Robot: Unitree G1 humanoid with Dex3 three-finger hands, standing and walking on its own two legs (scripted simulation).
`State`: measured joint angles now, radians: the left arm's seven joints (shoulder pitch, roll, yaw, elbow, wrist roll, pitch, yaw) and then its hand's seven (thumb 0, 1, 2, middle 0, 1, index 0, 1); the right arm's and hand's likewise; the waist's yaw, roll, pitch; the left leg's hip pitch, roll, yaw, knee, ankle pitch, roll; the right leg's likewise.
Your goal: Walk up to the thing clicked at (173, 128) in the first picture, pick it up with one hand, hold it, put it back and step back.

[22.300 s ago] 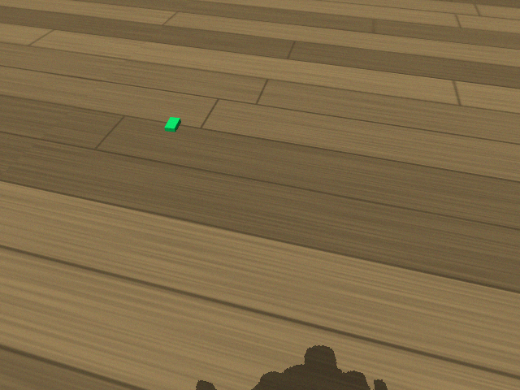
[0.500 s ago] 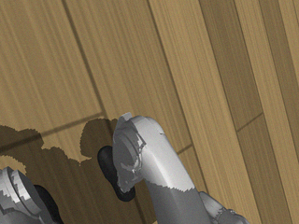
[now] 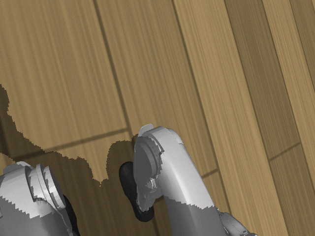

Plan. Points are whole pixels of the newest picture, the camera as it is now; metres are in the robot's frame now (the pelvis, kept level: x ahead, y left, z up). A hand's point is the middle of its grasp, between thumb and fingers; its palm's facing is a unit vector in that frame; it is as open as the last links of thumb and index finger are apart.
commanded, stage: settle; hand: left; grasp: from above
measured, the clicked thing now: out of the picture +0.47 +0.32 -0.27
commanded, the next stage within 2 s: lift in 0.42 s
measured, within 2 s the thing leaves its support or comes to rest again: neither
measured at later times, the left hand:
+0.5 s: hand out of the picture +0.45 +0.31 -0.16, palm faces -0.45 -0.09 -0.89, open 9.1 cm
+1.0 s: hand out of the picture +0.40 +0.33 -0.06, palm faces -0.47 -0.12 -0.87, open 9.1 cm
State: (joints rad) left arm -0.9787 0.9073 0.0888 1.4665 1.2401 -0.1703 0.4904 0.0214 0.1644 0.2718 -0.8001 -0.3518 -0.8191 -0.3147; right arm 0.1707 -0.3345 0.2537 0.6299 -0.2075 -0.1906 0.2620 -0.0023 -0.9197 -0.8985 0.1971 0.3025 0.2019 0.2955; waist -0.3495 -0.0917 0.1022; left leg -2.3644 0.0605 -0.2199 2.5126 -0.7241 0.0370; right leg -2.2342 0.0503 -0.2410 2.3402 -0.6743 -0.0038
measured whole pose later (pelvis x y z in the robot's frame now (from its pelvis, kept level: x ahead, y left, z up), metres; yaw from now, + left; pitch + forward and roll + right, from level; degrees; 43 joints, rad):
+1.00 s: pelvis -0.01 +0.00 +0.07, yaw +8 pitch +36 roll -8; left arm -0.81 0.65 -0.03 1.05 1.11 -0.11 0.11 0.02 0.19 0.16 -0.85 -0.26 -0.86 -0.23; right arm 0.23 -0.30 0.03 0.64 -0.06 0.05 0.10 0.00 -0.92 -0.90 0.20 0.30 0.20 0.30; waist -0.18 0.04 -0.13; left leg -2.19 0.03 -0.07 2.21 -0.65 0.05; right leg -2.11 0.01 -0.11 2.14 -0.66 0.00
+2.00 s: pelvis +0.03 +0.01 +0.38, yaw +13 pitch +15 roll -2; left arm -0.35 0.40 -0.19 0.88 1.03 -0.03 0.18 0.01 0.14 0.32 -0.81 -0.33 -0.82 -0.31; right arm 0.25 -0.24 -0.03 0.74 0.04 0.01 -0.05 0.00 -0.90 -0.89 0.20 0.30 0.20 0.30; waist -0.08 0.04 -0.12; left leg -0.90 0.02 0.02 1.09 -0.44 0.03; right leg -0.87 0.02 -0.01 1.04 -0.43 0.01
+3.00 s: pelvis +0.07 +0.02 +0.45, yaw +13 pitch +5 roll -1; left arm -0.26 0.41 -0.22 0.74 1.01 -0.05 0.04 0.01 0.16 0.30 -0.80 -0.32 -0.81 -0.30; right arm 0.24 -0.26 -0.04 0.69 0.06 0.08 -0.05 0.01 -0.90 -0.89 0.20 0.30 0.20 0.30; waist -0.02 0.04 -0.04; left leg -0.39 0.00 0.05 0.61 -0.30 0.03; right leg -0.38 0.01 0.02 0.59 -0.29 0.01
